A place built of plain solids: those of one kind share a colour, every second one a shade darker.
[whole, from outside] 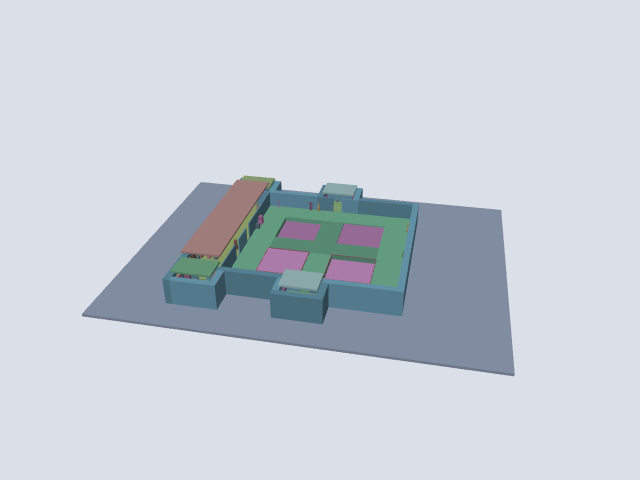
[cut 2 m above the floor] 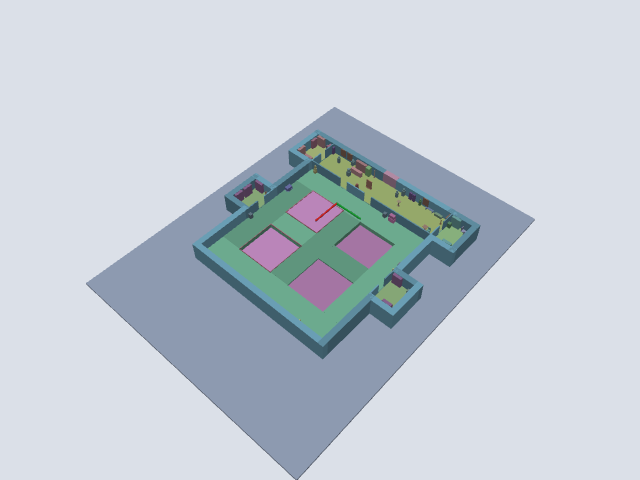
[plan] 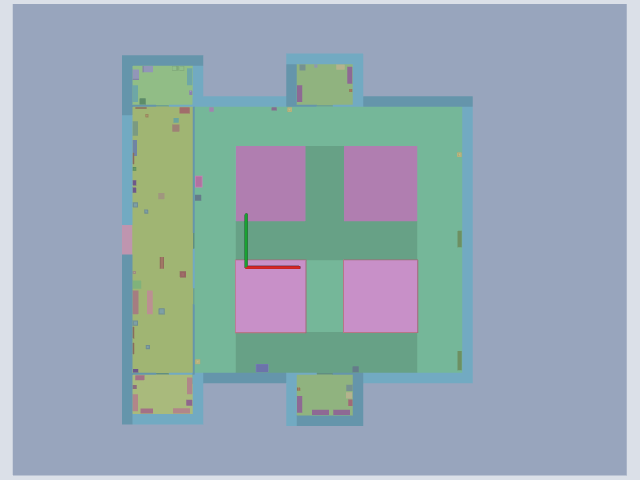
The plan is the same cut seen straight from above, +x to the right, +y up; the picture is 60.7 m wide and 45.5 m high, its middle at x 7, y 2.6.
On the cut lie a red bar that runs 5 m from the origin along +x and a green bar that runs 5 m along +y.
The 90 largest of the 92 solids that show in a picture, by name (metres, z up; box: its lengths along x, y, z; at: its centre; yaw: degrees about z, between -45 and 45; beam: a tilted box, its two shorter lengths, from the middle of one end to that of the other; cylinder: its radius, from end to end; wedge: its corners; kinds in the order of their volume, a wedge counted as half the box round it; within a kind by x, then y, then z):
{
 "ground_under_all_1": {"box": [58.2, 44.71, 0.4], "at": [6.98, 2.62, -1.64]},
 "wall_1": {"box": [1.0, 5.7, 4.1], "at": [-11.28, -12.03, 0.56]},
 "wall_2": {"box": [1.0, 12.2, 4.1], "at": [-11.28, -4.88, 0.56]},
 "wall_3": {"box": [1.0, 12.2, 4.1], "at": [-11.28, 10.12, 0.56]},
 "wall_4": {"box": [1.0, 5.7, 4.1], "at": [-11.28, 17.27, 0.56]},
 "wall_5": {"box": [2.45, 0.2, 4.1], "at": [-9.75, -10.08, 0.56]},
 "wall_6": {"box": [2.45, 0.2, 4.1], "at": [-9.75, 15.32, 0.56]},
 "wall_7": {"box": [7.7, 1.0, 4.1], "at": [-7.92, -14.38, 0.56]},
 "wall_8": {"box": [7.7, 1.0, 4.1], "at": [-7.92, 19.62, 0.56]},
 "wall_9": {"box": [2.45, 0.2, 4.1], "at": [-6.1, -10.08, 0.56]},
 "wall_10": {"box": [2.45, 0.2, 4.1], "at": [-6.1, 15.32, 0.56]},
 "wall_11": {"box": [0.2, 6.7, 4.1], "at": [-4.97, -6.83, 0.56]},
 "wall_12": {"box": [0.2, 3.75, 4.1], "at": [-4.97, -0.1, 0.56]},
 "wall_13": {"box": [0.2, 12.15, 4.1], "at": [-4.97, 9.35, 0.56]},
 "wall_14": {"box": [1.0, 4.9, 4.1], "at": [-4.57, -12.43, 0.56]},
 "wall_15": {"box": [1.0, 4.9, 4.1], "at": [-4.57, 17.67, 0.56]},
 "wall_16": {"box": [9.79, 1.0, 4.1], "at": [-0.18, -10.48, 0.56]},
 "wall_17": {"box": [9.79, 1.0, 4.1], "at": [-0.18, 15.72, 0.56]},
 "wall_18": {"box": [1.0, 5.05, 4.1], "at": [4.3, -12.51, 0.56]},
 "wall_19": {"box": [1.0, 5.05, 4.1], "at": [4.3, 17.75, 0.56]},
 "wall_20": {"box": [2.1, 0.2, 4.1], "at": [5.65, -10.08, 0.56]},
 "wall_21": {"box": [2.1, 0.2, 4.1], "at": [5.65, 15.32, 0.56]},
 "wall_22": {"box": [2.0, 0.2, 4.1], "at": [5.7, -10.08, 0.56]},
 "wall_23": {"box": [7.3, 1.0, 4.1], "at": [7.45, -14.53, 0.56]},
 "wall_24": {"box": [7.3, 1.0, 4.1], "at": [7.45, 19.77, 0.56]},
 "wall_25": {"box": [2.0, 0.2, 4.1], "at": [9.2, 15.32, 0.56]},
 "wall_26": {"box": [2.1, 0.2, 4.1], "at": [9.25, -10.08, 0.56]},
 "wall_27": {"box": [2.1, 0.2, 4.1], "at": [9.25, 15.32, 0.56]},
 "wall_28": {"box": [1.0, 5.05, 4.1], "at": [10.6, -12.51, 0.56]},
 "wall_29": {"box": [1.0, 5.05, 4.1], "at": [10.6, 17.75, 0.56]},
 "wall_30": {"box": [11.29, 1.0, 4.1], "at": [15.83, -10.48, 0.56]},
 "wall_31": {"box": [11.29, 1.0, 4.1], "at": [15.83, 15.72, 0.56]},
 "wall_32": {"box": [1.0, 27.2, 4.1], "at": [20.98, 2.62, 0.56]},
 "floor_gang_1": {"box": [4.0, 25.4, 1.49], "at": [-2.98, 2.62, -0.74]},
 "floor_gang_2": {"box": [3.65, 6.8, 1.49], "at": [7.45, -2.73, -0.74]},
 "floor_gang_3": {"box": [3.65, 7.15, 1.49], "at": [7.45, 7.95, -0.74]},
 "floor_gang_4": {"box": [17.2, 3.95, 1.49], "at": [7.62, -8.11, -0.74]},
 "floor_gang_5": {"box": [17.2, 3.7, 1.49], "at": [7.62, 2.52, -0.74]},
 "floor_gang_6": {"box": [17.2, 3.8, 1.49], "at": [7.62, 13.42, -0.74]},
 "floor_gang_7": {"box": [4.35, 25.4, 1.49], "at": [18.4, 2.62, -0.74]},
 "floor_foyer_1": {"box": [5.9, 25.4, 1.49], "at": [-7.92, 2.62, -0.74]},
 "step_tier_1": {"box": [6.6, 6.8, 1.49], "at": [2.33, -2.73, -0.74]},
 "step_tier_2": {"box": [6.6, 7.15, 0.69], "at": [2.33, 7.95, -1.15]},
 "step_tier_3": {"box": [6.95, 6.8, 0.77], "at": [12.75, -2.73, -1.1]},
 "step_tier_4": {"box": [6.95, 7.15, 1.28], "at": [12.75, 7.95, -0.85]},
 "floor_side_1": {"box": [5.5, 4.05, 1.49], "at": [7.45, -12.11, -0.74]},
 "floor_side_2": {"box": [5.5, 4.05, 1.49], "at": [7.45, 17.34, -0.74]},
 "ceil_foyer_1": {"box": [5.9, 25.4, 0.3], "at": [-7.92, 2.62, 4.35]},
 "floor_cloaks_1": {"box": [5.9, 3.9, 1.49], "at": [-7.92, -12.03, -0.74]},
 "floor_store_1": {"box": [5.9, 3.9, 1.49], "at": [-7.92, 17.27, -0.74]},
 "ceil_side_1": {"box": [5.5, 4.05, 0.3], "at": [7.45, -12.11, 3.4]},
 "ceil_side_2": {"box": [5.5, 4.05, 0.3], "at": [7.45, 17.34, 3.4]},
 "door_leaf_1": {"box": [0.97, 2.8, 4.76], "at": [-11.29, 2.62, 0.89]},
 "shelves_side_1": {"box": [0.5, 1.6, 2.0], "at": [5.08, -12.98, 1.0]},
 "shelves_side_2": {"box": [0.5, 1.6, 2.0], "at": [5.08, 16.47, 1.0]},
 "shelves_side_3": {"box": [1.6, 0.5, 2.0], "at": [7.05, -13.75, 1.0]},
 "shelves_side_4": {"box": [1.6, 0.5, 2.0], "at": [9.05, -13.75, 1.0]},
 "shelves_side_5": {"box": [0.5, 1.6, 2.0], "at": [9.82, 18.22, 1.0]},
 "ceil_cloaks_1": {"box": [5.9, 3.9, 0.3], "at": [-7.92, -12.03, 3.4]},
 "ceil_store_1": {"box": [5.9, 3.9, 0.3], "at": [-7.92, 17.27, 3.4]},
 "shelves_cloaks_1": {"box": [0.5, 1.6, 2.0], "at": [-10.49, -12.83, 1.0]},
 "shelves_cloaks_2": {"box": [1.6, 0.5, 2.0], "at": [-6.12, -13.6, 1.0]},
 "shelves_cloaks_3": {"box": [0.5, 1.6, 2.0], "at": [-5.36, -11.23, 1.0]},
 "cloakroom_foyer_1": {"box": [0.55, 2.25, 1.75], "at": [-10.47, -3.31, 0.87]},
 "cloakroom_foyer_2": {"box": [0.55, 2.25, 1.0], "at": [-9.12, -3.31, 0.5]},
 "shelves_store_1": {"box": [0.5, 1.6, 2.0], "at": [-10.49, 16.47, 1.0]},
 "shelves_store_2": {"box": [0.5, 1.6, 2.0], "at": [-5.36, 18.07, 1.0]},
 "lockers_cloaks_1": {"box": [0.9, 0.48, 1.8], "at": [-10.07, -10.45, 0.9]},
 "lockers_cloaks_2": {"box": [1.2, 0.48, 1.8], "at": [-9.43, -13.61, 0.9]},
 "machine_foyer_1": {"box": [0.8, 0.8, 1.7], "at": [-10.35, -1.63, 0.95]},
 "kerb_1": {"box": [0.09, 6.99, 0.09], "at": [-1.02, -2.73, 0.04]},
 "kerb_2": {"box": [6.6, 0.1, 0.12], "at": [2.33, -6.18, 0.06]},
 "kerb_3": {"box": [6.6, 0.09, 0.12], "at": [2.33, 0.71, 0.06]},
 "kerb_4": {"box": [0.1, 6.99, 0.14], "at": [5.67, -2.73, 0.07]},
 "kerb_5": {"box": [0.1, 6.96, 0.12], "at": [9.22, -2.73, 0.06]},
 "kerb_6": {"box": [6.95, 0.08, 0.07], "at": [12.75, -6.17, 0.03]},
 "kerb_7": {"box": [0.09, 6.96, 0.12], "at": [16.27, -2.73, 0.05]},
 "pallet_1": {"box": [1.12, 0.72, 0.54], "at": [1.51, -9.54, 0.41]},
 "case_side_1": {"box": [0.8, 0.5, 0.41], "at": [8.95, 18.99, 0.29]},
 "case_side_2": {"box": [0.6, 0.6, 0.56], "at": [9.77, -12.13, 0.37]},
 "cart_1": {"box": [0.58, 0.98, 0.58], "at": [-4.49, 8.13, 1.21]},
 "bench_foyer_1": {"box": [0.5, 1.4, 0.46], "at": [-10.49, 13.17, 0.22]},
 "barrel_side_1": {"box": [0.58, 0.58, 0.89], "at": [5.34, 18.95, 0.44]},
 "standee_foyer_1": {"box": [0.14, 1.12, 1.66], "at": [-7.99, 0.44, 0.87]},
 "poster_case_foyer_1": {"box": [0.14, 1.1, 1.6], "at": [-10.68, 10.32, 1.3]},
 "trolley_store_1": {"box": [0.6, 1.0, 0.06], "at": [-10.45, 18.27, 0.2]},
 "trolley_store_2": {"box": [1.0, 0.6, 0.06], "at": [-9.32, 18.79, 0.2]},
 "form_1": {"box": [0.4, 1.84, 0.05], "at": [20.24, -8.84, 0.43]},
 "form_2": {"box": [0.4, 1.58, 0.05], "at": [20.24, 2.7, 0.43]},
 "form_foyer_1": {"box": [0.4, 1.52, 0.05], "at": [-10.54, 11.33, 0.43]}
}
